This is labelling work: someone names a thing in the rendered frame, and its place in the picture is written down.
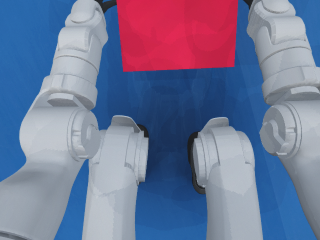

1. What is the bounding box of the right robot foot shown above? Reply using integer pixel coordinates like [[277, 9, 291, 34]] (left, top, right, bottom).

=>
[[187, 131, 206, 194]]

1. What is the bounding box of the robot left forearm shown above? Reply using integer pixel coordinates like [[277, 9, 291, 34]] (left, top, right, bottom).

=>
[[19, 0, 108, 148]]

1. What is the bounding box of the robot foot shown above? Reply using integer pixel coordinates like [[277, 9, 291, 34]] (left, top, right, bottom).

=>
[[136, 124, 149, 186], [187, 131, 206, 194]]

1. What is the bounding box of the robot left upper arm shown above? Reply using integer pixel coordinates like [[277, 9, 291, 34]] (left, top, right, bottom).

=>
[[0, 106, 101, 240]]

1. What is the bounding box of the left robot hand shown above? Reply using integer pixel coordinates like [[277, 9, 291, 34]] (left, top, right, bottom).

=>
[[94, 0, 117, 14]]

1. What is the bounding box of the robot right upper arm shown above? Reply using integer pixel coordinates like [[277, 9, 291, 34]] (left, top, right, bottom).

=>
[[259, 100, 320, 240]]

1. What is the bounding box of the right robot hand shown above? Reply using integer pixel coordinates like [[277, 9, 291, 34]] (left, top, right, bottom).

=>
[[243, 0, 253, 10]]

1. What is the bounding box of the left robot foot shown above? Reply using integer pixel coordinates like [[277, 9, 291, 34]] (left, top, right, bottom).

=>
[[136, 124, 149, 186]]

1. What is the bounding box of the carton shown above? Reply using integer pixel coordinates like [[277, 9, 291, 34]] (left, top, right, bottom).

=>
[[116, 0, 238, 72]]

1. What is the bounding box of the robot right forearm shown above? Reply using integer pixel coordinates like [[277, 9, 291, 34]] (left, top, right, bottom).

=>
[[246, 0, 320, 106]]

